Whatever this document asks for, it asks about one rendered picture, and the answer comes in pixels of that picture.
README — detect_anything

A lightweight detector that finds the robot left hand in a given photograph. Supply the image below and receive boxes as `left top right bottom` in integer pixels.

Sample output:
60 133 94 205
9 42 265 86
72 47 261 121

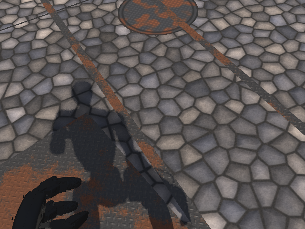
11 176 89 229

